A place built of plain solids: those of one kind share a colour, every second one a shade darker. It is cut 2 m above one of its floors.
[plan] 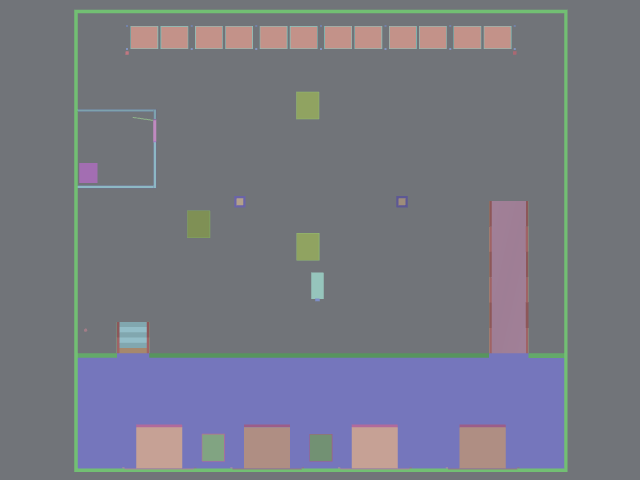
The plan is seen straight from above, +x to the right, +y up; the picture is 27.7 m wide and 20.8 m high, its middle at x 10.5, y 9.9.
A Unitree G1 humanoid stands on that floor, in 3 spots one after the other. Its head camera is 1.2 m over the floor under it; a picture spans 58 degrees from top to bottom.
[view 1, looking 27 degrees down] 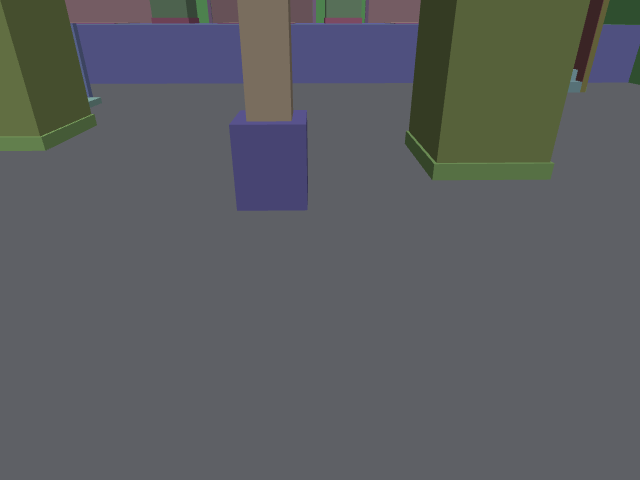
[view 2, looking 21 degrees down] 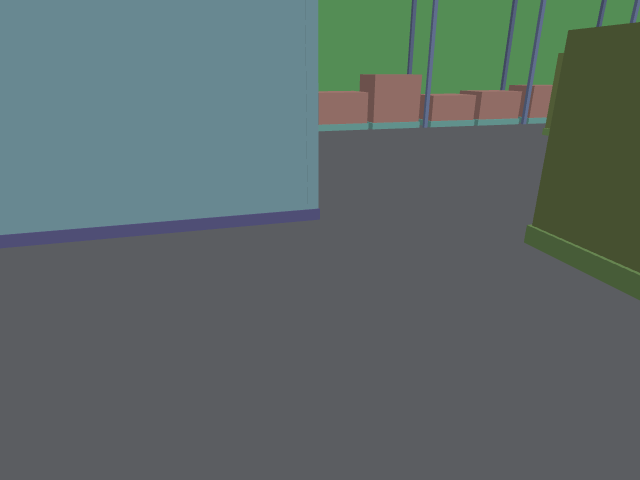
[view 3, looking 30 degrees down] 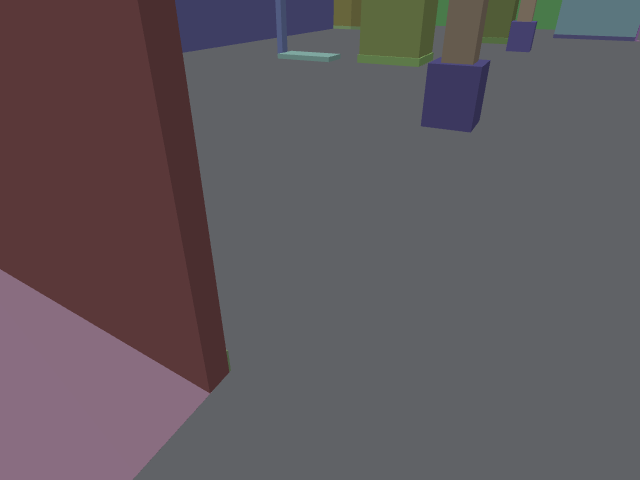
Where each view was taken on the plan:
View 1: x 6.74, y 14.62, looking -91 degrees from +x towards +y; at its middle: ground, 2.64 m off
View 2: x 2.40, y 8.65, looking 74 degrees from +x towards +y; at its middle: ground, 3.35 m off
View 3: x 18.68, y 12.39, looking -153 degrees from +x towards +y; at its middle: ground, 2.40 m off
